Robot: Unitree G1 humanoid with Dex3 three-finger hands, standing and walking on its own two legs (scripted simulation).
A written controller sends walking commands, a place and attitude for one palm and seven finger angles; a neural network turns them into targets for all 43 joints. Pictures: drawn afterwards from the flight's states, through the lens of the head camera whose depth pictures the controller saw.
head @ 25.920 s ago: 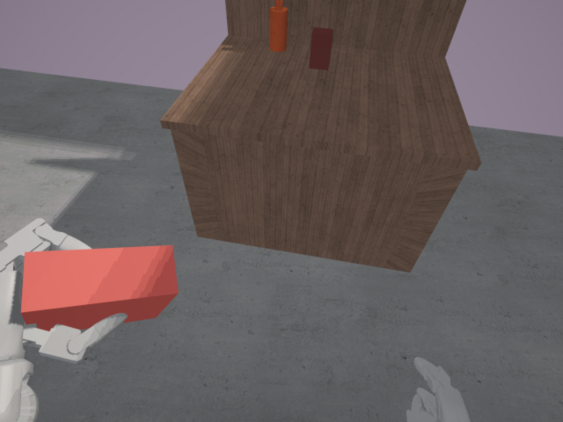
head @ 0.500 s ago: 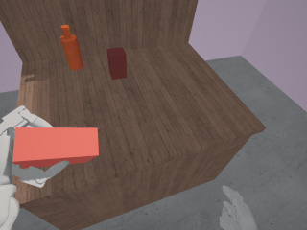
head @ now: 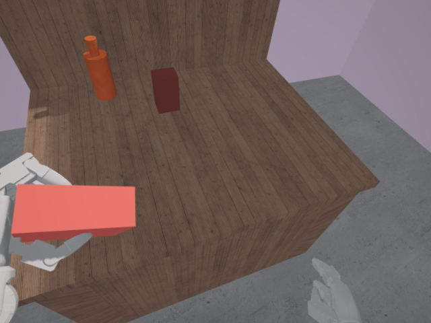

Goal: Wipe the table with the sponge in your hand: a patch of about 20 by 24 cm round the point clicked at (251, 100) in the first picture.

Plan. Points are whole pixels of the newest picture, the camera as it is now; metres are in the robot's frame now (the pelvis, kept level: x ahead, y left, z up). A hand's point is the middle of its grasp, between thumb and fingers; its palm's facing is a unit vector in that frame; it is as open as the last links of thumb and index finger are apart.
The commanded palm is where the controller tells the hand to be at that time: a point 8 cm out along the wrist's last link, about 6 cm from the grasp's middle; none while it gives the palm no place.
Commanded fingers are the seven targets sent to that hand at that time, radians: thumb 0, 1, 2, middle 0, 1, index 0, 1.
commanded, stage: come to a stop and stand still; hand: left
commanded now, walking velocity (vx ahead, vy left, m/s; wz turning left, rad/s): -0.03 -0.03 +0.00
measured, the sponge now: (93, 214) +0.23 +0.21 +0.13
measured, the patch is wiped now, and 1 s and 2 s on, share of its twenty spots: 0.00 0.00 0.00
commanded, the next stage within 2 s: look again from close up in 1.14 s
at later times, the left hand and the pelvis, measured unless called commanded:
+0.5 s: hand (64, 227) +0.21 +0.25 +0.12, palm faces +0.33 -0.83 -0.45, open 9.6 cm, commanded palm +0.15 +0.26 +0.17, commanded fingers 0.00 0.10 1.30 -1.20 -1.60 -1.20 -1.60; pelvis +0.00 -0.02 -0.01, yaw +2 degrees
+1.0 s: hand (59, 238) +0.19 +0.23 +0.14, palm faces +0.41 -0.85 -0.33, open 9.6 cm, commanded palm +0.13 +0.26 +0.17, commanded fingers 0.00 0.10 1.30 -1.20 -1.60 -1.20 -1.60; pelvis -0.03 -0.02 -0.01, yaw +1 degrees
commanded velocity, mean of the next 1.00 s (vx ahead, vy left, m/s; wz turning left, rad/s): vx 0.00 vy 0.00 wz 0.00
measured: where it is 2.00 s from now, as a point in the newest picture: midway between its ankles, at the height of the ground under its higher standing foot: outside the picture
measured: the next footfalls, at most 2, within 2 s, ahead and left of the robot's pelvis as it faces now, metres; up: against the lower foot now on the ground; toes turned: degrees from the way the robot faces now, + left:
none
